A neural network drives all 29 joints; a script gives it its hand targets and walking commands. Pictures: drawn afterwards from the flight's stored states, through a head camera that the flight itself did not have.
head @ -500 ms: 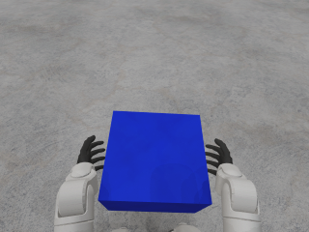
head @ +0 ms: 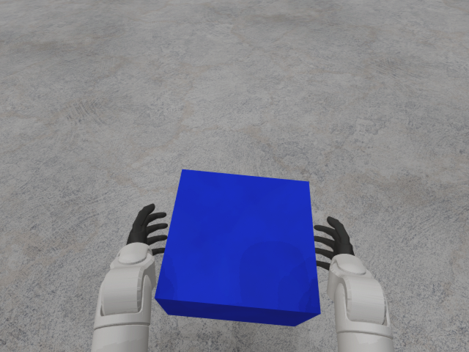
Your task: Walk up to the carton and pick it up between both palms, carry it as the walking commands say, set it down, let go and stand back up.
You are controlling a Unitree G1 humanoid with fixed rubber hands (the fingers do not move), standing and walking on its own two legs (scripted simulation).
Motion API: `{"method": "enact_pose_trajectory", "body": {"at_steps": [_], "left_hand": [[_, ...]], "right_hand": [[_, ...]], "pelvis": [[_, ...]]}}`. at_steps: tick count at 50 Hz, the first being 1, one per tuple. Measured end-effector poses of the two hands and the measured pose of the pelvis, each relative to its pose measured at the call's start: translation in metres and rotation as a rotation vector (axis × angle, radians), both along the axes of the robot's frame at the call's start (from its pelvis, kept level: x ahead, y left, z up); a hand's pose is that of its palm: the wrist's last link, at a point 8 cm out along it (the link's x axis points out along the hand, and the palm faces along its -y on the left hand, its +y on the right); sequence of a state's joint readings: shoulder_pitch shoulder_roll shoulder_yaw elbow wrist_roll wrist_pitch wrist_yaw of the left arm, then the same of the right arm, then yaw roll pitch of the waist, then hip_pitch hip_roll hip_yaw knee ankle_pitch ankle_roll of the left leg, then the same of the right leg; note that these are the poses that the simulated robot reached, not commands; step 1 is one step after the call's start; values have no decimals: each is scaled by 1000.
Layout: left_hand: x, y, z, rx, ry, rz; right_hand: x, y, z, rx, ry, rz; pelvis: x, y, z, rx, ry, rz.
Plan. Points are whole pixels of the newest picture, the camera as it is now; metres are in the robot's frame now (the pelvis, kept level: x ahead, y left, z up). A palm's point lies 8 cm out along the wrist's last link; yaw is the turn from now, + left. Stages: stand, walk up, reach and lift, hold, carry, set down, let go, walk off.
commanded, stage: carry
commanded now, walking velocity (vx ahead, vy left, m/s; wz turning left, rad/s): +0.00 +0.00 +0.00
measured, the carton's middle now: (238, 248) +0.32 +0.00 -0.06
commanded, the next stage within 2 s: none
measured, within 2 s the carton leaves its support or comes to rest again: neither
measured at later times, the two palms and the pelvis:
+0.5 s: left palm (130, 275) +0.23 +0.16 +0.04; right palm (345, 271) +0.23 -0.17 +0.03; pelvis -0.02 +0.00 +0.00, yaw +0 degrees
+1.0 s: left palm (141, 259) +0.26 +0.15 +0.04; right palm (348, 258) +0.26 -0.18 +0.03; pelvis +0.00 -0.01 +0.01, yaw +0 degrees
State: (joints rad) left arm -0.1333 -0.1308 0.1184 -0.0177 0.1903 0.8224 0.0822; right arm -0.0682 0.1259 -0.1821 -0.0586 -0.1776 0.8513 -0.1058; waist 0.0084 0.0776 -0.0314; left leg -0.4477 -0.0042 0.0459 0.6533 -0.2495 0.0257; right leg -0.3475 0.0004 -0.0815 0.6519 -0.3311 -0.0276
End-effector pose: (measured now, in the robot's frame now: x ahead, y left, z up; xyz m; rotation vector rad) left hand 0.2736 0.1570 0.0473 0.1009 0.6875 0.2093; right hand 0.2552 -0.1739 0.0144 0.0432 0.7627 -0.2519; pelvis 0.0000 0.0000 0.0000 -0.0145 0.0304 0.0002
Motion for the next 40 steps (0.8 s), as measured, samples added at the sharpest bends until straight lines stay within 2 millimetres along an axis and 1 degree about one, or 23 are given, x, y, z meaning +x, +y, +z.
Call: {"method": "enact_pose_trajectory", "body": {"at_steps": [2,5,8,11,15,19,23,30,35,40], "left_hand": [[-1,3,1,-14,-20,17],[-8,8,8,-53,-63,43],[-17,12,7,-68,-67,53],[-27,14,1,-79,-34,65],[-41,17,-7,-92,8,78],[-46,16,-11,-103,18,71],[-43,11,-9,-103,7,45],[-30,0,0,-83,-22,-4],[-22,-4,1,-68,-24,-18],[-19,-5,0,-63,-17,-10]], "right_hand": [[2,3,4,4,-18,7],[2,6,17,15,-63,13],[3,8,24,-4,-74,35],[1,11,22,-31,-43,56],[-7,13,17,-45,-1,79],[-15,11,13,-49,11,80],[-20,6,13,-50,1,60],[-23,-4,17,-39,-23,16],[-22,-8,18,-28,-24,4],[-16,-9,17,-22,-19,13]], "pelvis": [[-2,0,1,5,-10,6],[-7,-1,2,11,-19,8],[-9,-2,3,13,-19,11],[-11,-2,4,12,-21,15],[-13,-3,5,12,-30,13],[-16,-2,5,11,-33,8],[-19,-2,4,10,-31,5],[-20,-2,5,9,-24,-1],[-17,-3,6,11,-21,-5],[-12,-6,6,13,-21,-6]]}}
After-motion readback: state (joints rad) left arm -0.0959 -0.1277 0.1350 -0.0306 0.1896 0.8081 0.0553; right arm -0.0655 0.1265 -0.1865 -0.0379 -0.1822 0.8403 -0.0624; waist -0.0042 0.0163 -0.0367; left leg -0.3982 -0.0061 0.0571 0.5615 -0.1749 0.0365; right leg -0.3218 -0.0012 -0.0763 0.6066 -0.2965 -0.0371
